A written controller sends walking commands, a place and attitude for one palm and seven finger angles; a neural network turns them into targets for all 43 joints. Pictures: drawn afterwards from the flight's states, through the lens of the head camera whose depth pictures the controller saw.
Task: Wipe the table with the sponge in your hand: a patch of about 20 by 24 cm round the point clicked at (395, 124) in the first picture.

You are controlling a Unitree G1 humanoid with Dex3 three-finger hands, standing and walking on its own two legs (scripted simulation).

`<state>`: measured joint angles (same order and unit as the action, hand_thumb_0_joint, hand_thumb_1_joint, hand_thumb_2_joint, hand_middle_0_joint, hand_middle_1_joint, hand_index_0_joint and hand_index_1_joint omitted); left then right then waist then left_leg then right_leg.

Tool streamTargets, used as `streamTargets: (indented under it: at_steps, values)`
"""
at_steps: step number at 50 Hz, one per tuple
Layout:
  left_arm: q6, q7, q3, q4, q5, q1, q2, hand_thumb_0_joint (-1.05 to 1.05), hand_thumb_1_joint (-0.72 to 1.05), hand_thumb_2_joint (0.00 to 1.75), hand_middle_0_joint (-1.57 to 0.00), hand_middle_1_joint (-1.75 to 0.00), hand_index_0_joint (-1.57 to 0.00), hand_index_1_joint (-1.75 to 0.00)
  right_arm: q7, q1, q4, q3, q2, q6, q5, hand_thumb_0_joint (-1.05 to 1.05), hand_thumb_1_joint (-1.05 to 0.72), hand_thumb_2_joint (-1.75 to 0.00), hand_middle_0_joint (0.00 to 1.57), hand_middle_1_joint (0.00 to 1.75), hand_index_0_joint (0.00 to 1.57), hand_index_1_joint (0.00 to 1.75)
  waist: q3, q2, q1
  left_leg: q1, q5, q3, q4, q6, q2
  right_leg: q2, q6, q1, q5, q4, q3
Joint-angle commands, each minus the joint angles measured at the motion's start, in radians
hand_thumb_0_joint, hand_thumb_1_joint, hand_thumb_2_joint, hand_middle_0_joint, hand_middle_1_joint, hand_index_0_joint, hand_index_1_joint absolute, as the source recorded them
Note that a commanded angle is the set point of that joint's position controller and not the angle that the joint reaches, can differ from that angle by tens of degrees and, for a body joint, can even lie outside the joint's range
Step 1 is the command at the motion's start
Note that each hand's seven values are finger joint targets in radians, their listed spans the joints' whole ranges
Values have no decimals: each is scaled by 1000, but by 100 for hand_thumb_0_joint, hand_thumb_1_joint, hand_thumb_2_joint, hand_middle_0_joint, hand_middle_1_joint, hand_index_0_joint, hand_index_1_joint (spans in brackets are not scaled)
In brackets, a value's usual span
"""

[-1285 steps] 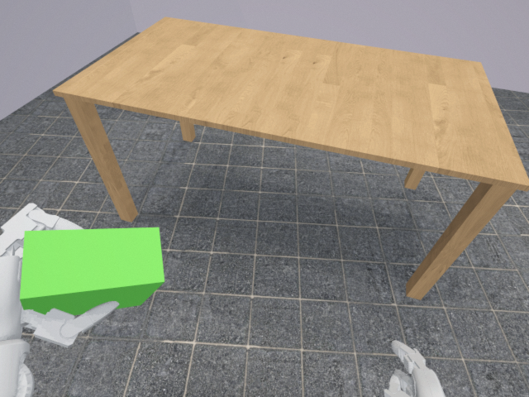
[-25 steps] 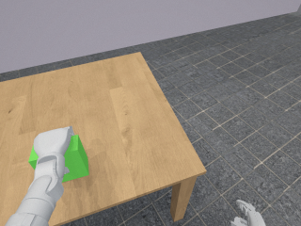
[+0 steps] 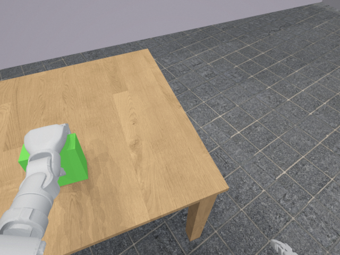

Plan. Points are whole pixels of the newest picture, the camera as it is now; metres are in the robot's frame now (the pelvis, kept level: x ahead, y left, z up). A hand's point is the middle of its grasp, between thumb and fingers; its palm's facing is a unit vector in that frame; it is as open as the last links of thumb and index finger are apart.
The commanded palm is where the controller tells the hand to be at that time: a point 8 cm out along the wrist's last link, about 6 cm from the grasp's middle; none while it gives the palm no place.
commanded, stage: wipe forward along the first lane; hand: left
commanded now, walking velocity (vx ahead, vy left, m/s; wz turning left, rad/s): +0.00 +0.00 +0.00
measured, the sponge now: (60, 167) +0.33 +0.34 -0.03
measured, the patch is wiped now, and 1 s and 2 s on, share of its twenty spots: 0.40 0.50 0.80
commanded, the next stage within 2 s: slide across to the middle lane in 0.24 s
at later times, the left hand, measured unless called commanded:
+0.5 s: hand (54, 140) +0.38 +0.35 +0.02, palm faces -0.13 +0.03 -0.99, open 10.5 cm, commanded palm +0.37 +0.32 +0.07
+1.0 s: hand (83, 131) +0.42 +0.28 +0.03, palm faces -0.11 +0.01 -0.99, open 10.5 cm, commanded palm +0.39 +0.26 +0.07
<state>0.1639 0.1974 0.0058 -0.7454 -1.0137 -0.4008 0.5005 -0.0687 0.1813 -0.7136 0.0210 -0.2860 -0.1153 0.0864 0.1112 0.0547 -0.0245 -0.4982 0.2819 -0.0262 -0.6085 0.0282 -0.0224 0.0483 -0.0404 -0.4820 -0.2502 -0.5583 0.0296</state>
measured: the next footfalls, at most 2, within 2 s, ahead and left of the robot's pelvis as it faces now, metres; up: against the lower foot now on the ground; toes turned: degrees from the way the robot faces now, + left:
none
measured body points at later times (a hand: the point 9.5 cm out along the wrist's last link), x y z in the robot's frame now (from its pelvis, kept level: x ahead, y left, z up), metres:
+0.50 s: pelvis +0.01 +0.02 +0.00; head +0.06 +0.02 +0.45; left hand +0.38 +0.34 +0.08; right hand +0.11 -0.25 -0.13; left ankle +0.01 +0.10 -0.73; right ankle +0.01 -0.10 -0.73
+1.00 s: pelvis +0.03 +0.02 +0.00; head +0.07 +0.00 +0.45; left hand +0.42 +0.28 +0.08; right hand +0.18 -0.22 -0.12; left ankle +0.01 +0.10 -0.73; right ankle +0.01 -0.10 -0.73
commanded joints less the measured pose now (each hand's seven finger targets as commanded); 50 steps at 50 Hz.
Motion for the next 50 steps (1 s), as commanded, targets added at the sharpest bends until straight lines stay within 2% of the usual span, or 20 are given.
streamTargets:
  at_steps: [1,4,5,6,7,8,11,13,15,20,24,28,31,36,37,39,41,45,46,50]
  values:
    - [9,13,-43,-5,-31,-232,228,0,10,130,-120,-160,-120,-160,-11,-42,114,42,-140,37,-3,0,-90,-90,20,30,20,30,173,-109,32,35,-95,-12,56,32,-1,-37,-13,126,126,88,-63]
    - [6,14,-24,-33,-39,-277,222,0,10,130,-120,-160,-120,-160,-7,-30,110,44,-141,34,-2,0,-90,-90,20,30,20,30,169,-92,41,42,-92,-13,54,32,3,-35,-15,95,111,90,-57]
    - [1,14,-62,-36,-38,-278,259,0,10,130,-120,-160,-120,-160,-8,-33,108,44,-145,34,-1,0,-90,-90,20,30,20,30,186,-80,29,43,-103,-21,58,30,6,-32,-20,100,113,85,-60]
    - [-3,14,-32,-46,-44,-294,238,0,10,130,-120,-160,-120,-160,-7,-17,103,46,-144,31,-3,0,-90,-90,20,30,20,30,192,-81,43,51,-117,-14,47,32,5,-33,-18,98,132,80,-54]
    - [-3,16,-48,-66,-47,-267,248,0,10,130,-120,-160,-120,-160,-4,-8,101,49,-144,29,-4,0,-90,-90,20,30,20,30,212,-86,32,50,-131,-15,43,30,5,-31,-19,106,146,75,-52]
    - [-6,14,-26,-56,-47,-290,230,0,10,130,-120,-160,-120,-160,-3,-7,106,47,-143,27,-4,0,-90,-90,20,30,20,30,213,-77,40,52,-138,-15,44,29,6,-31,-19,102,157,73,-49]
    - [-16,17,-75,-93,-47,-285,286,0,10,130,-120,-160,-120,-160,-2,8,98,50,-151,20,-5,0,-90,-90,20,30,20,30,232,-92,34,42,-167,-21,35,29,7,-29,-20,117,188,63,-50]
    - [-19,20,-59,-96,-43,-311,271,0,10,130,-120,-160,-120,-160,1,12,96,51,-151,17,-4,0,-90,-90,20,30,20,30,225,-100,43,41,-160,-18,35,29,11,-28,-17,103,185,67,-47]
    - [-27,22,-72,-97,-48,-327,282,0,10,130,-120,-160,-120,-160,3,8,96,52,-152,14,-3,0,-90,-90,20,30,20,30,228,-64,36,50,-187,-26,37,25,14,-26,-26,87,192,60,-49]
    - [-31,29,1,-19,-29,-330,169,0,10,130,-120,-160,-120,-160,14,-2,108,61,-135,13,-4,0,-90,-90,20,30,20,30,270,-16,34,136,-242,-39,38,17,26,-19,-31,61,186,60,-34]
    - [-18,45,57,33,-1,-406,105,0,10,130,-120,-160,-120,-160,14,-10,100,63,-128,10,-2,0,-90,-90,20,30,20,30,258,-51,59,178,-223,-58,54,10,37,-15,-24,39,143,70,-21]
    - [5,57,100,78,22,-408,36,0,10,130,-120,-160,-120,-160,14,-32,93,66,-118,15,0,0,-90,-90,20,30,20,30,259,-29,53,241,-244,-83,72,-7,46,-14,-27,26,124,71,-6]
    - [42,59,126,70,6,-460,17,0,10,130,-120,-160,-120,-160,15,-45,80,59,-116,8,-2,0,-90,-90,20,30,20,30,223,-13,58,258,-228,-105,91,-23,51,-13,-32,-2,104,65,3]
    - [99,64,161,74,1,-477,-42,0,10,130,-120,-160,-120,-160,19,-74,86,52,-106,-5,-6,0,-90,-90,20,30,20,30,253,1,44,284,-274,-104,97,-38,48,-14,-37,24,122,64,5]
    - [112,67,133,51,-2,-483,-6,0,10,130,-120,-160,-120,-160,17,-75,81,48,-108,-11,-7,0,-90,-90,20,30,20,30,245,-23,43,274,-267,-102,98,-38,48,-14,-38,36,125,67,4]
    - [134,66,156,36,-6,-517,-29,0,10,130,-120,-160,-120,-160,15,-85,84,41,-104,-19,-8,0,-90,-90,20,30,20,30,241,-46,50,258,-267,-88,99,-33,42,-17,-36,55,140,74,3]
    - [148,67,130,25,-9,-534,6,0,10,130,-120,-160,-120,-160,10,-89,86,36,-108,-24,-9,0,-90,-90,20,30,20,30,254,-49,44,253,-278,-84,105,-32,38,-18,-36,83,150,75,1]
    - [166,67,122,26,-20,-510,-7,0,10,130,-120,-160,-120,-160,17,-101,93,35,-105,-33,-15,0,-90,-90,20,30,20,30,297,-25,25,276,-379,-77,92,-39,38,-21,-43,115,221,70,-5]
    - [167,65,149,38,-17,-504,-40,0,10,130,-120,-160,-120,-160,20,-96,98,36,-100,-34,-18,0,-90,-90,20,30,20,30,312,-23,28,287,-404,-70,82,-36,37,-21,-40,127,247,67,-2]
    - [180,62,144,66,3,-458,-60,0,10,130,-120,-160,-120,-160,26,-110,103,39,-101,-42,-18,0,-90,-90,20,30,20,30,331,-80,27,266,-447,-50,67,-17,30,-27,-35,194,374,72,-20]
